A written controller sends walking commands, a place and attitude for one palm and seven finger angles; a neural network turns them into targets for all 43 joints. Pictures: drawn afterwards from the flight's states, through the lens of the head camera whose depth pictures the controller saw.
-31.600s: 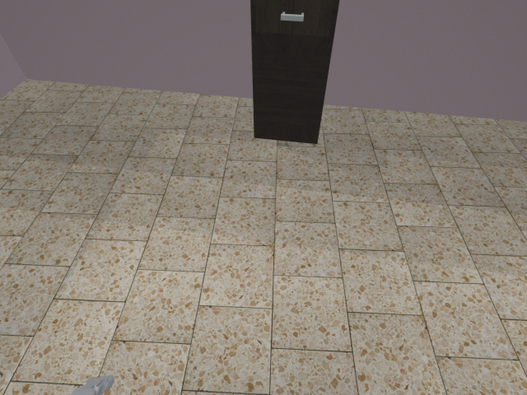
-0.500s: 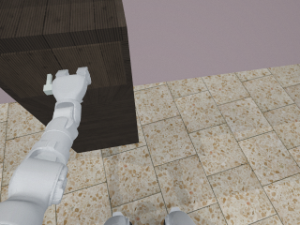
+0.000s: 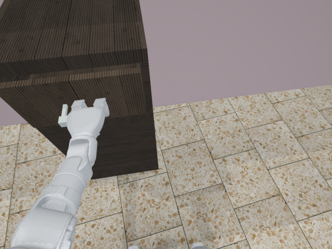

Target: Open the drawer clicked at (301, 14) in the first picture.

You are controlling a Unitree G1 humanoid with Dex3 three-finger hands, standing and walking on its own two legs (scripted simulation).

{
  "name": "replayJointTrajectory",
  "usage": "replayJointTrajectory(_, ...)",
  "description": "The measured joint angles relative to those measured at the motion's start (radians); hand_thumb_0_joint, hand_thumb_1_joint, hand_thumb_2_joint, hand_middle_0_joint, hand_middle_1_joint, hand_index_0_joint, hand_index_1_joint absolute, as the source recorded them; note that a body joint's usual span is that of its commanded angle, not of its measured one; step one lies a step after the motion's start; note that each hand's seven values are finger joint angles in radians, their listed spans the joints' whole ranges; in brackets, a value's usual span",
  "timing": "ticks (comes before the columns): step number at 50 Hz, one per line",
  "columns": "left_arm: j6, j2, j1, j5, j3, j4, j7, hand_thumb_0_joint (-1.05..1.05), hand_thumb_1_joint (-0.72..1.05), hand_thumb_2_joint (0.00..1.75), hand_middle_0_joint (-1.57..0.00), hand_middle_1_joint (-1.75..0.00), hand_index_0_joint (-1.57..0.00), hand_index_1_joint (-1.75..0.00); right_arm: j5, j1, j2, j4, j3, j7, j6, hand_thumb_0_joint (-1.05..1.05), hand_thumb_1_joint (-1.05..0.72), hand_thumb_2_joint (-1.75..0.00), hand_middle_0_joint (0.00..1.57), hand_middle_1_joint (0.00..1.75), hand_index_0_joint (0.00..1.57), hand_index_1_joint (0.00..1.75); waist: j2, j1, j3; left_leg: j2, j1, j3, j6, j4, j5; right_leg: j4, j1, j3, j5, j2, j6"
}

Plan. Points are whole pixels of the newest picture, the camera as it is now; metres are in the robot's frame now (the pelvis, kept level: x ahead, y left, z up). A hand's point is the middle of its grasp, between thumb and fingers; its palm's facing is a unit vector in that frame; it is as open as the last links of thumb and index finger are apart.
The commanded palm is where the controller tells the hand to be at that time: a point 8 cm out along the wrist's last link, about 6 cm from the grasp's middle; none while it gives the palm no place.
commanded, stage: pull the drawer open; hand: left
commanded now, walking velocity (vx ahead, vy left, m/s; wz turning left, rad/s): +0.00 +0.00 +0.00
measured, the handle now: (80, 112) +0.47 +0.23 +0.01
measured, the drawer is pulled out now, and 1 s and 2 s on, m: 0.03 0.08 0.18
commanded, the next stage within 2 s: none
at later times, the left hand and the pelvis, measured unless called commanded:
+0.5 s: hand (93, 138) +0.40 +0.19 -0.02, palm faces -0.03 -0.03 -1.00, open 5.3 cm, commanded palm +0.38 +0.21 +0.03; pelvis -0.02 -0.01 +0.00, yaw +1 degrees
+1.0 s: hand (93, 146) +0.38 +0.18 -0.02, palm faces -0.02 -0.07 -1.00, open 5.4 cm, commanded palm +0.32 +0.20 +0.03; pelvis -0.02 -0.01 +0.00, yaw -1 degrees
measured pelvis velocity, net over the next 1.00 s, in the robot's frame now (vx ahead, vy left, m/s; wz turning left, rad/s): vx -0.02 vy -0.01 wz -0.02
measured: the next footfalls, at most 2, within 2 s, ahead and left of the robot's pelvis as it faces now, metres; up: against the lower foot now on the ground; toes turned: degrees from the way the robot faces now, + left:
none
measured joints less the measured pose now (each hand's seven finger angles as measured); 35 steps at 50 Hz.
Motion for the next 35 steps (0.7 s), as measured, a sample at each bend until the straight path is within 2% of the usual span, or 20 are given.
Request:
replayJointTrajectory(9, 0.03, -0.031, 0.117, -0.001, -0.032, -0.106, 0.01, 0.0, 0.77, 0.81, -0.34, -1.35, -0.42, -1.34, 0.005, -0.058, 0.005, -0.029, 0.006, -0.006, 0.003, 0.01, -0.9, -0.9, 0.2, 0.3, 0.2, 0.3, -0.009, 0.015, 0.004, -0.003, 0.064, 0.0, -0.002, -0.035, 0.007, -0.033, 0.063, 0.001, 0.005, -0.002, -0.001)
replayJointTrajectory(19, 0.003, -0.033, 0.003, 0.026, -0.051, 0.016, 0.025, -0.01, 0.76, 0.84, -0.38, -1.35, -0.41, -1.35, -0.004, -0.101, 0.003, -0.014, 0.014, -0.026, -0.002, 0.01, -0.9, -0.9, 0.2, 0.3, 0.2, 0.3, -0.017, 0.025, 0.018, -0.014, 0.026, -0.022, -0.005, -0.002, 0.015, 0.01, 0.03, -0.021, -0.001, -0.013, -0.005)
replayJointTrajectory(35, -0.029, 0.004, -0.077, 0.017, -0.007, 0.122, 0.027, -0.01, 0.76, 0.83, -0.39, -1.35, -0.41, -1.35, 0.0, -0.016, 0.003, 0.027, 0.016, -0.032, -0.013, 0.01, -0.9, -0.9, 0.2, 0.3, 0.2, 0.3, -0.005, 0.0, 0.022, -0.009, -0.033, -0.017, -0.007, 0.031, 0.032, 0.054, -0.037, -0.015, 0.013, -0.009, -0.009)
